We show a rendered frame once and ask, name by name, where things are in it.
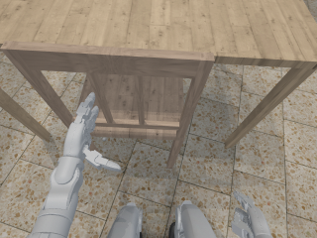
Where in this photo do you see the robot left forearm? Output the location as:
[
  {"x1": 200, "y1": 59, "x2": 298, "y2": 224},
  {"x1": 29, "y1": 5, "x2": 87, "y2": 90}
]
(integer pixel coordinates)
[{"x1": 26, "y1": 156, "x2": 85, "y2": 238}]

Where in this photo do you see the table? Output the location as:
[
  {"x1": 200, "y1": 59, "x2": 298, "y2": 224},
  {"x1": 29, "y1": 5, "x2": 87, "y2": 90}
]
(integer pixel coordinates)
[{"x1": 0, "y1": 0, "x2": 317, "y2": 148}]

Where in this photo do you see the right robot shin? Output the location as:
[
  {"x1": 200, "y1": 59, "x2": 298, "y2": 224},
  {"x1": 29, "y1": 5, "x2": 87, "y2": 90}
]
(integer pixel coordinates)
[{"x1": 174, "y1": 200, "x2": 192, "y2": 238}]

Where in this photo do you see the right robot hand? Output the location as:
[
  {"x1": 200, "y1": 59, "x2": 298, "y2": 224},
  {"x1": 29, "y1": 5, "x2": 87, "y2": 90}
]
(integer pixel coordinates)
[{"x1": 231, "y1": 190, "x2": 271, "y2": 238}]

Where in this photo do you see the chair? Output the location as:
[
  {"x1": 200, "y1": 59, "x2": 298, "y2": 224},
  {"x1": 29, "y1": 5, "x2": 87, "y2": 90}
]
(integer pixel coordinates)
[{"x1": 0, "y1": 41, "x2": 215, "y2": 169}]

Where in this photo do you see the right robot thigh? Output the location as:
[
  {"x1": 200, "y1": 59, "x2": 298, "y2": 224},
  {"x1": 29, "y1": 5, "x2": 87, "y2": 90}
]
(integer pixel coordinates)
[{"x1": 175, "y1": 204, "x2": 217, "y2": 238}]

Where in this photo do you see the left robot hand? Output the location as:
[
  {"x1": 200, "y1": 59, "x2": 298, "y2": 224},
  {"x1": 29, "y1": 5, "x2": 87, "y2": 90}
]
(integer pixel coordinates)
[{"x1": 63, "y1": 92, "x2": 121, "y2": 172}]

